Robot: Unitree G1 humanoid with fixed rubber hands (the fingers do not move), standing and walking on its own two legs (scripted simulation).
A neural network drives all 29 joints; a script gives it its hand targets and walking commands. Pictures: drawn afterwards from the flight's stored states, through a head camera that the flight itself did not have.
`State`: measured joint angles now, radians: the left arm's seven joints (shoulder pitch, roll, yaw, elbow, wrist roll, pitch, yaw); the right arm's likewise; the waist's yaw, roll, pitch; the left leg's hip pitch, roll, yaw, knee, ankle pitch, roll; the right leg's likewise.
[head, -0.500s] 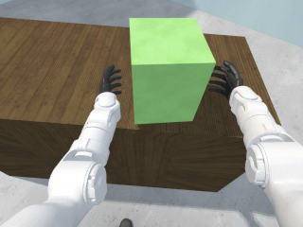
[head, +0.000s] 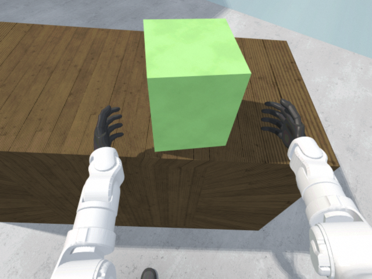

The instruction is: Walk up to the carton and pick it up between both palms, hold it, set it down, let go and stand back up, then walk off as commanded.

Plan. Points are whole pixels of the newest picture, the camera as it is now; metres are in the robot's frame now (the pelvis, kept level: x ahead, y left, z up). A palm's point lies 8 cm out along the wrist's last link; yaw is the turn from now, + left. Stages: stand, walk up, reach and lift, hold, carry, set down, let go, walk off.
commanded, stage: set down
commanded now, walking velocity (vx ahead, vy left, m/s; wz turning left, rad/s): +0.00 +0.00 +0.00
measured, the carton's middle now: (188, 88) +0.56 +0.06 +0.06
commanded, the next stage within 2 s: none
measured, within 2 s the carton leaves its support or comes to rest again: neither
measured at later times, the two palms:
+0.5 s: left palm (100, 166) +0.31 +0.20 +0.07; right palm (313, 172) +0.35 -0.22 +0.07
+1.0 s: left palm (105, 200) +0.25 +0.17 +0.07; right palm (334, 220) +0.26 -0.24 +0.05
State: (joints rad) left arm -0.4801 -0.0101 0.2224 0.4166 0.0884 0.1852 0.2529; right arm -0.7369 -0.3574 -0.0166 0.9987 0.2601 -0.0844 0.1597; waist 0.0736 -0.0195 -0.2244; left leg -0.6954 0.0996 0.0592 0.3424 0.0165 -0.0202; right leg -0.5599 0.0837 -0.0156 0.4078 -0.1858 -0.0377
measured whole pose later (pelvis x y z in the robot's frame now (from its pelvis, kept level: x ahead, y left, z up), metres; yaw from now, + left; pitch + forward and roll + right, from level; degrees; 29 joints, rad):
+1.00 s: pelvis +0.00 +0.00 +0.01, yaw +1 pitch +7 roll -1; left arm 0.17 -0.02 -0.02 -0.18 0.03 0.27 0.25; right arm 0.00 -0.41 -0.01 0.39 0.31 -0.14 0.26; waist -0.02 -0.02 -0.11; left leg -0.44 0.07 0.04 0.34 -0.02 -0.02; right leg -0.31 0.06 -0.02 0.41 -0.22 -0.04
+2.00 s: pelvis +0.00 +0.00 +0.01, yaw +1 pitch +4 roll +0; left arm 0.30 -0.01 -0.05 -0.05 0.03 0.22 0.19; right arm 0.16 -0.41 -0.01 0.32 0.32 -0.06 0.17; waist 0.00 -0.02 -0.05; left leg -0.36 0.02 -0.03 0.34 -0.04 -0.01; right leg -0.24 0.05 -0.01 0.41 -0.23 -0.03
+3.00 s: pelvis +0.02 +0.02 +0.01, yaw +2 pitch +5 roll +0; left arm 0.24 0.16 -0.05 0.29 0.02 0.13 0.09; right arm 0.17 -0.25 -0.01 0.56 0.14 -0.13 0.08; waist 0.01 -0.04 0.01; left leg -0.36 -0.03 -0.02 0.34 -0.07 0.01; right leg -0.23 0.00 -0.01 0.41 -0.26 -0.01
